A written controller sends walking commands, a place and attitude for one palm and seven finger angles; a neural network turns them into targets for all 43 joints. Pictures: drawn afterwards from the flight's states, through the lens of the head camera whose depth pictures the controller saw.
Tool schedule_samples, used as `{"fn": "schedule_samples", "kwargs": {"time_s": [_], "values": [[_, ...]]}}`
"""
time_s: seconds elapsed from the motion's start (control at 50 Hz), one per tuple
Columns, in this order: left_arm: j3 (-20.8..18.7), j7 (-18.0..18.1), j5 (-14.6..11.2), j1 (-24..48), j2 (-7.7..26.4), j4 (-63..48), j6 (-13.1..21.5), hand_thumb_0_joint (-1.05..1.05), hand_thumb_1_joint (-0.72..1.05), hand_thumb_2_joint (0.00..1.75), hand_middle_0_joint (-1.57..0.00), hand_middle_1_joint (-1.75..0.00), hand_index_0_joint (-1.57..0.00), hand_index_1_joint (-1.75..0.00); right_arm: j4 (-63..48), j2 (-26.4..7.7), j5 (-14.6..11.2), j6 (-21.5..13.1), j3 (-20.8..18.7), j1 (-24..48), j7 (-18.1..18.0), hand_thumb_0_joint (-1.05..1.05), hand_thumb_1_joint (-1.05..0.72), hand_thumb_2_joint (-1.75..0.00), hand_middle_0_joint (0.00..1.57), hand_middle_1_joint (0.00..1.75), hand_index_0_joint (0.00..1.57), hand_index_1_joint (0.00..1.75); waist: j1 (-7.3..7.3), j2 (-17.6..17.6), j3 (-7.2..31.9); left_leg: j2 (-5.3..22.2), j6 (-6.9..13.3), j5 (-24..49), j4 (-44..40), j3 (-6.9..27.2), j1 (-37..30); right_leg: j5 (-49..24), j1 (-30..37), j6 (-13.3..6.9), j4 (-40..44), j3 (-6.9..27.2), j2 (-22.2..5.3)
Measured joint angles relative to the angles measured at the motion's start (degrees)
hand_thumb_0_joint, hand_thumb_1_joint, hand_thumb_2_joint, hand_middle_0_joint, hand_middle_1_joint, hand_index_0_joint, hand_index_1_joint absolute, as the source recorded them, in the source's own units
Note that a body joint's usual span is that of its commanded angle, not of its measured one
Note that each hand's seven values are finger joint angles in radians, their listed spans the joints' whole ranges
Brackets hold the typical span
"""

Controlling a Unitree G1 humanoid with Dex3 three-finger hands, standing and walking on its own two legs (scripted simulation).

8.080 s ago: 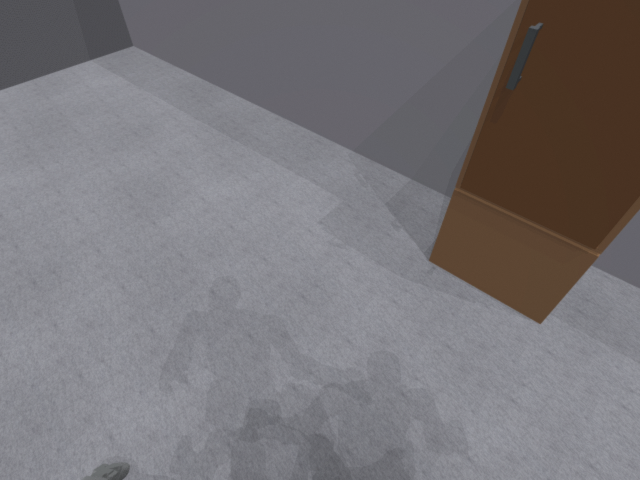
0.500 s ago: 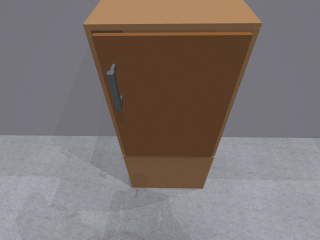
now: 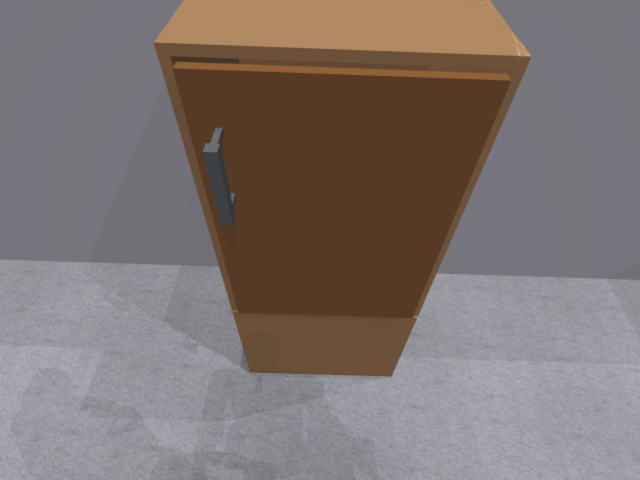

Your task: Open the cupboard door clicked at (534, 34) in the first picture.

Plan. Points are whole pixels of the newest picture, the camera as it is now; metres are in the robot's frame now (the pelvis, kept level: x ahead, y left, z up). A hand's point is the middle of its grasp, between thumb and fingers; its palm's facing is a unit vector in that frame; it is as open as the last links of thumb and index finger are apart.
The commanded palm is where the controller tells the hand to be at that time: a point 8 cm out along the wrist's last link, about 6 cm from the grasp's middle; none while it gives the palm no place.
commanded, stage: shuffle to correct the standing spot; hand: left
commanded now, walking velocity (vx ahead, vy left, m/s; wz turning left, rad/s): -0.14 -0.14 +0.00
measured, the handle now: (223, 178) +0.49 +0.18 +0.10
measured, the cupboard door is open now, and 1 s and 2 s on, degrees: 0 0 0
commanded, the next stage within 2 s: come to a stop and stand still in 0.02 s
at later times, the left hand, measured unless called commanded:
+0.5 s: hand out of the picture -0.03 +0.11 -0.16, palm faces +0.07 -0.97 -0.21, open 7.3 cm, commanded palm none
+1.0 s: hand out of the picture -0.03 +0.16 -0.17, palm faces +0.08 -0.98 -0.18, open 7.4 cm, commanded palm none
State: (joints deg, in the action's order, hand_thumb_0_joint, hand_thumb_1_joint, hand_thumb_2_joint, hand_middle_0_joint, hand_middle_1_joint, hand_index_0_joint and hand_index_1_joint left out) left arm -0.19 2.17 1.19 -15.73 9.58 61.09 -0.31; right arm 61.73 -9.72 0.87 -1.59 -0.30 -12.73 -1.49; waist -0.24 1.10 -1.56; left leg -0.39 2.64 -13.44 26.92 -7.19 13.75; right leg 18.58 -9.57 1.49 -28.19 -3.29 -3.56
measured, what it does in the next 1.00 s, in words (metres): steps on the spot: left foot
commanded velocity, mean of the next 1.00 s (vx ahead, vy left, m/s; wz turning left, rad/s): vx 0.02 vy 0.05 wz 0.00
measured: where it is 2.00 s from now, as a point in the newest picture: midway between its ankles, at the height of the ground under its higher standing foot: outside the picture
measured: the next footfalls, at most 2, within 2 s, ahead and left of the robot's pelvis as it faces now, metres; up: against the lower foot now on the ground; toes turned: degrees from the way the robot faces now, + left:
left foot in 0.74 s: +0.00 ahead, +0.09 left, +0.00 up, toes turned +4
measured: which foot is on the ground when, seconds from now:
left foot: down 0.00-0.22, up 0.24-0.72, down 0.74-1.00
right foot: down 0.00-1.00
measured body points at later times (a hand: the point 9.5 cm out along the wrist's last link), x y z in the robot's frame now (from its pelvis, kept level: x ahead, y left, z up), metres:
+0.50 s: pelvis -0.04 -0.06 +0.01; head -0.02 -0.08 +0.46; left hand -0.04 +0.16 -0.14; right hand +0.00 -0.30 -0.16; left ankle -0.07 +0.07 -0.69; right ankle -0.04 -0.13 -0.74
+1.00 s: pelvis -0.03 -0.01 +0.00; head -0.02 -0.01 +0.45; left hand -0.04 +0.21 -0.16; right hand +0.01 -0.24 -0.15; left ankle -0.04 +0.08 -0.74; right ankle -0.04 -0.13 -0.74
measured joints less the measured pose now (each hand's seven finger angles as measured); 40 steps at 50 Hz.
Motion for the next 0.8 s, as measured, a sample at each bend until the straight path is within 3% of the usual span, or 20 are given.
{"fn": "schedule_samples", "kwargs": {"time_s": [0.1,0.18,0.24,0.3,0.38,0.46,0.66,0.74,0.8], "values": [[-1.0,-0.3,0.4,0.3,0.7,-2.2,-1.7,0.0,0.91,0.9,-0.2,-0.3,-0.2,-0.3,-2.0,0.7,0.1,0.7,-0.9,1.5,-0.7,0.01,-0.91,-0.89,0.2,0.3,0.2,0.3,-0.12,0.5,-1.2,0.8,-0.5,0.2,1.6,-0.7,2.2,1.0,-4.2,-1.2,-5.1,0.5,0.5],[-1.9,-0.6,0.5,1.0,1.0,-3.9,-2.7,0.0,0.91,0.9,-0.2,-0.3,-0.2,-0.3,-3.4,0.5,0.6,1.3,-1.7,2.2,-0.9,0.0,-0.9,-0.89,0.2,0.3,0.2,0.3,0.03,-0.4,-2.3,2.2,-1.4,0.7,3.3,-0.8,4.5,5.9,-8.4,-2.3,-11.8,0.3,1.4],[-2.1,-0.5,0.8,0.5,0.6,-4.5,-1.5,0.0,0.91,0.9,-0.2,-0.3,-0.2,-0.3,-3.3,-0.4,0.5,2.4,-2.1,1.8,-0.4,0.0,-0.9,-0.89,0.2,0.3,0.2,0.3,-0.23,-1.7,-1.9,3.1,-2.5,-1.6,7.1,0.3,6.9,-0.4,-7.8,-2.9,-7.6,-0.1,2.0],[-1.1,-0.6,0.7,-0.6,-0.3,-3.9,-0.4,0.0,0.91,0.9,-0.2,-0.3,-0.2,-0.3,-2.3,-1.1,0.4,3.7,-2.2,0.7,0.6,0.01,-0.9,-0.89,0.2,0.3,0.19,0.3,-0.34,-2.9,-0.4,2.2,-2.1,-9.4,13.6,3.9,8.7,0.1,-6.9,-4.4,-6.3,-1.5,2.8],[-0.6,-0.8,0.4,-2.0,-1.3,-3.3,0.7,0.0,0.91,0.9,-0.2,-0.3,-0.2,-0.3,-1.2,-1.5,0.7,3.4,-2.0,-0.5,1.7,0.01,-0.9,-0.89,0.2,0.3,0.19,0.3,-0.92,-2.6,1.2,1.6,-2.3,-6.6,20.6,5.2,8.9,-2.6,-4.3,-5.2,-0.5,-1.7,3.4],[-0.6,-0.9,0.5,-2.8,-1.8,-2.9,1.5,0.01,0.92,0.9,-0.2,-0.3,-0.2,-0.3,-1.2,-1.5,0.7,3.0,-1.8,-1.3,1.8,0.01,-0.9,-0.89,0.2,0.3,0.19,0.3,-1.21,-1.7,1.5,1.4,-3.4,-5.9,22.3,4.9,7.9,-4.7,-2.8,-5.6,3.4,-2.0,3.4],[-1.5,-0.7,0.8,-4.2,-1.1,-1.5,1.0,0.0,0.91,0.9,-0.2,-0.3,-0.2,-0.3,-2.0,-0.9,0.0,3.2,-1.2,0.5,1.5,0.01,-0.91,-0.89,0.19,0.3,0.19,0.3,-3.1,-0.3,0.2,1.0,-4.0,-7.4,13.9,4.3,5.7,-5.4,-2.8,-4.4,4.1,-2.5,2.1],[-1.7,-0.6,0.5,-5.2,-0.2,-0.2,-0.1,0.0,0.91,0.9,-0.2,-0.3,-0.2,-0.3,-2.9,-0.1,-0.2,1.7,-0.8,0.7,1.2,0.01,-0.91,-0.89,0.2,0.3,0.19,0.3,-2.74,-0.9,0.9,1.9,-3.1,-1.7,1.2,4.2,0.1,-3.1,-4.1,-3.0,-0.2,-2.9,2.6],[-2.0,-0.4,0.2,-4.6,0.7,0.8,-1.2,0.0,0.91,0.9,-0.2,-0.3,-0.2,-0.3,-2.7,0.8,0.2,1.1,-0.7,0.2,0.4,0.0,-0.93,-0.89,0.2,0.3,0.19,0.3,-2.29,1.0,1.4,0.4,-1.6,-2.7,1.8,3.7,-0.2,0.7,-4.9,-2.3,-3.4,-1.8,1.3]]}}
